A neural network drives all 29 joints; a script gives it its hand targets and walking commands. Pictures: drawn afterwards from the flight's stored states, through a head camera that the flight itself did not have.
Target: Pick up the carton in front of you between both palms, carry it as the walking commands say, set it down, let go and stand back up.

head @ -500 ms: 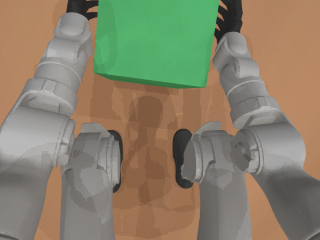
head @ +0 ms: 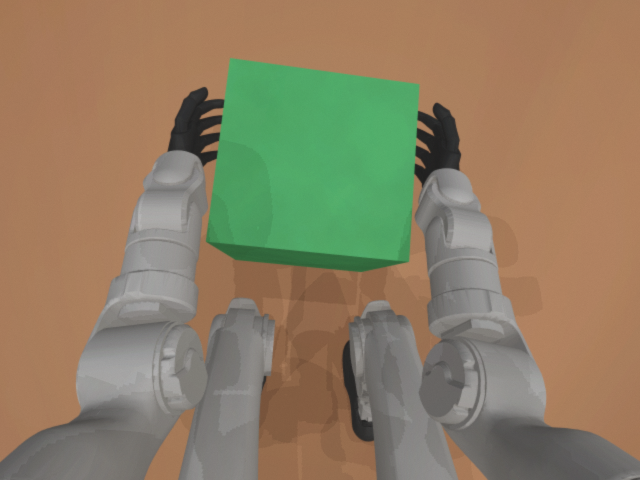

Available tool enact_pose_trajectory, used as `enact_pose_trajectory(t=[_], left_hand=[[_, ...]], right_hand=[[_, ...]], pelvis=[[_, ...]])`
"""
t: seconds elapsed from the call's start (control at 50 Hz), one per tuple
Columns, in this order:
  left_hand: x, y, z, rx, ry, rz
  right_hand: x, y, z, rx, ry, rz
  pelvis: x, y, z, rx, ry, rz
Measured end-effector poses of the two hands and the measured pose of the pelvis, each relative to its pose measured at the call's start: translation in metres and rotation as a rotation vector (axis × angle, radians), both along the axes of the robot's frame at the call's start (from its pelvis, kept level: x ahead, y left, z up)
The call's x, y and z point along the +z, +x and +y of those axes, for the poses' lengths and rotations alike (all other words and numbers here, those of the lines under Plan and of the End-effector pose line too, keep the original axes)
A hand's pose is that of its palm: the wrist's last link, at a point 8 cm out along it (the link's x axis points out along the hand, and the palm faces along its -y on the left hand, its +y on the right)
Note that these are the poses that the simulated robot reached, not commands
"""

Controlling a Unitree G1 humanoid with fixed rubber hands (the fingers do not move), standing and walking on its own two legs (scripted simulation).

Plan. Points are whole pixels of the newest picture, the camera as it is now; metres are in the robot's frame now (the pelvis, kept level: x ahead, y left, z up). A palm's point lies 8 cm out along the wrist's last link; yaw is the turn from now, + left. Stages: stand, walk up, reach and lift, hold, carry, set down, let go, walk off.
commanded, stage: reach and lift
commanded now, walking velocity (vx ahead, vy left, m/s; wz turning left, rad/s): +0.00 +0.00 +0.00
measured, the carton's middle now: (310, 188) +0.47 +0.01 -0.14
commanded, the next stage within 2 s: none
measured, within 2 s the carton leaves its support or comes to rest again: neither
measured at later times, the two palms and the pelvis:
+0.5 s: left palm (132, 122) +0.44 +0.16 +0.09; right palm (521, 137) +0.43 -0.14 +0.10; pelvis +0.05 +0.00 +0.14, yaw +1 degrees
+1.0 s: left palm out of the picture +0.39 +0.15 +0.25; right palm out of the picture +0.40 -0.14 +0.26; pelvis +0.09 +0.00 +0.26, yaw +1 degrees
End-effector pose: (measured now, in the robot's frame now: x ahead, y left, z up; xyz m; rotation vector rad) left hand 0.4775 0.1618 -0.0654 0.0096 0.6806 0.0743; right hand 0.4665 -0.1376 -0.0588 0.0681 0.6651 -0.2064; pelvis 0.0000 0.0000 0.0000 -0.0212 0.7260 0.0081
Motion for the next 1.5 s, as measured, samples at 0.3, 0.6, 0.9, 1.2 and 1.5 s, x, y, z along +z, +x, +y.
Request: enact_pose_trajectory(t=[0.3,0.6,0.9,1.2,1.5], left_hand=[[0.09,-0.023,-0.002,0.028,-0.024,0.0],[0.192,-0.05,-0.004,0.052,-0.025,0.007],[0.284,-0.076,-0.006,0.076,-0.017,0.002],[0.369,-0.096,-0.01,0.075,0.015,-0.026],[0.376,-0.103,-0.008,0.078,0.011,-0.001]], right_hand=[[0.092,-0.019,-0.002,0.0,0.013,-0.003],[0.193,-0.04,-0.004,0.026,0.002,0.005],[0.284,-0.058,-0.007,0.059,-0.008,0.001],[0.368,-0.072,-0.01,0.106,-0.039,-0.026],[0.375,-0.079,-0.008,0.108,-0.043,-0.003]], pelvis=[[0.076,0.028,0.001,0.001,0.004,-0.079],[0.165,0.057,0.002,0.009,0.013,-0.245],[0.241,0.085,-0.002,0.01,0.026,-0.468],[0.283,0.095,-0.004,0.014,0.033,-0.733],[0.286,0.078,-0.004,0.013,0.033,-0.806]])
